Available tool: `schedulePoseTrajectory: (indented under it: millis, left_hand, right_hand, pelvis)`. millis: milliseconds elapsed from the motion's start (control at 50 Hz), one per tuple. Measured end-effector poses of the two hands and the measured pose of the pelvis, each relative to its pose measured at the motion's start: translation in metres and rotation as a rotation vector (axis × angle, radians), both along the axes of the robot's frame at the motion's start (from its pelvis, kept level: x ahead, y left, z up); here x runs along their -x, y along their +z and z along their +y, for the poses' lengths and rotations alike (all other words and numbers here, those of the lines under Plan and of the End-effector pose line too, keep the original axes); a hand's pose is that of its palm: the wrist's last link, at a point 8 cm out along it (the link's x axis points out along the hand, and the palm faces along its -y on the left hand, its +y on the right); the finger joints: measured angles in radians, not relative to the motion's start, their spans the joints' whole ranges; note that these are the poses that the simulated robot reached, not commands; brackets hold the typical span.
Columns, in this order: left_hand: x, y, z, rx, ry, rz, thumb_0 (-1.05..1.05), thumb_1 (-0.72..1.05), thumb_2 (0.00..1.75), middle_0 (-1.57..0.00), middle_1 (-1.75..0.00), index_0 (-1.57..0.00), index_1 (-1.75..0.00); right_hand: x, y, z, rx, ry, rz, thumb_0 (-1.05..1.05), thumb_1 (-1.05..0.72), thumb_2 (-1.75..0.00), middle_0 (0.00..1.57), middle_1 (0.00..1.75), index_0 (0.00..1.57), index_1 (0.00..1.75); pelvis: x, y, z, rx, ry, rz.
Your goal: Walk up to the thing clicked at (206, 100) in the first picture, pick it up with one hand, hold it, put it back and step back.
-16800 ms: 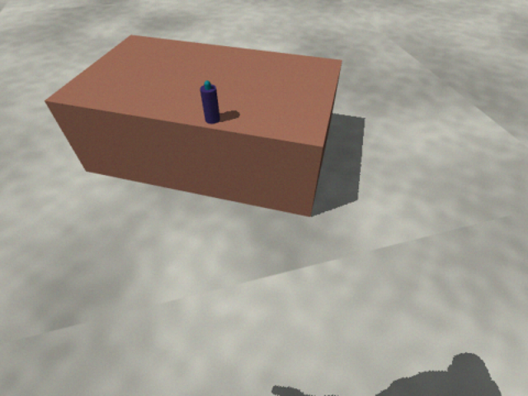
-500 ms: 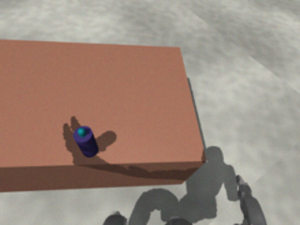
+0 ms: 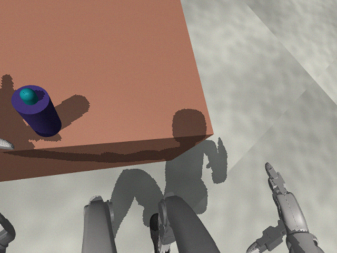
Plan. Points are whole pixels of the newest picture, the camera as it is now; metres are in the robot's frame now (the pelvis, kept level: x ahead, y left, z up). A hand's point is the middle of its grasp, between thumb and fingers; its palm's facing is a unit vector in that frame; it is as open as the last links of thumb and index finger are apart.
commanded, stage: close in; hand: left
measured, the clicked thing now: (38, 111) +0.45 +0.24 -0.08
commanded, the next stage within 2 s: close in 0.64 s
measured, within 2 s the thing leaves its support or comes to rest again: neither
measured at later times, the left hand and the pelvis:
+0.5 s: hand (36, 112) +0.45 +0.25 -0.09, palm faces +0.25 -0.97 +0.00, open 17.6 cm; pelvis -0.01 -0.01 -0.04, yaw +0 degrees
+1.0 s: hand (39, 113) +0.45 +0.24 -0.09, palm faces +0.32 -0.95 -0.02, open 17.0 cm; pelvis +0.00 -0.01 -0.03, yaw +0 degrees
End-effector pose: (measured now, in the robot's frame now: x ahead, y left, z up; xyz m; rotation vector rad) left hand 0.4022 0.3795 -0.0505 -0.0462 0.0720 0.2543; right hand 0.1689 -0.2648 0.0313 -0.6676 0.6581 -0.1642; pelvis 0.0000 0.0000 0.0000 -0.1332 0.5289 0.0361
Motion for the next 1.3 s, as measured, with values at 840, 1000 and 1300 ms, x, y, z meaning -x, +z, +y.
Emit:
schedulePoseTrajectory:
  millis: [840,1000,1300]
  left_hand:
    - [-0.007,-0.033,-0.101,-0.046,0.034,-0.009,-0.02,-0.61,0.02,-0.1,-0.07,-0.1,-0.06]
    - [-0.008,-0.034,-0.091,-0.062,0.073,-0.001,-0.02,-0.61,0.03,-0.24,-0.14,-0.24,-0.14]
    - [-0.023,-0.026,-0.09,-0.04,0.05,-0.005,-0.02,-0.58,0.18,-0.5,-0.35,-0.49,-0.35]
  right_hand:
    - [-0.002,0.018,0.006,-0.04,0.026,-0.137,-0.01,0.5,-0.06,0.07,0.06,0.07,0.05]
    - [0.004,0.014,0.009,-0.059,0.018,-0.095,-0.01,0.5,-0.05,0.07,0.06,0.07,0.05]
    - [0.01,0.023,0.009,-0.05,0.012,-0.113,-0.01,0.48,-0.06,0.07,0.06,0.07,0.05]
  pelvis:
    - [0.0,-0.033,-0.006,-0.024,-0.005,0.013]
    - [-0.001,-0.032,-0.006,-0.024,-0.006,0.013]
    - [0.004,-0.031,-0.006,-0.022,-0.009,0.01]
